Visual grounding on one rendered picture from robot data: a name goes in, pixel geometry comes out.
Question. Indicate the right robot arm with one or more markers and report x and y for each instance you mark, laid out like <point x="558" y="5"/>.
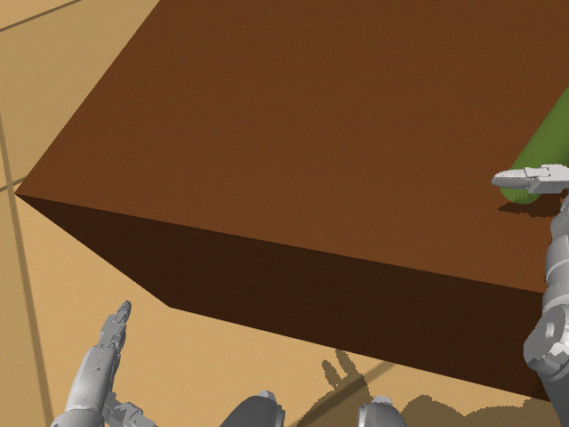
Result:
<point x="546" y="350"/>

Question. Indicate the right robot hand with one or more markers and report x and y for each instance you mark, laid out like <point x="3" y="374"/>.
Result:
<point x="547" y="179"/>

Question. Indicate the left robot hand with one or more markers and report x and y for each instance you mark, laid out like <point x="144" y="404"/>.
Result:
<point x="92" y="386"/>

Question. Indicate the can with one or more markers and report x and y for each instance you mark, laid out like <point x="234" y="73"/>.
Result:
<point x="548" y="146"/>

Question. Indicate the left robot arm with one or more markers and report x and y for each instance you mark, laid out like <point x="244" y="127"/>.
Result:
<point x="79" y="418"/>

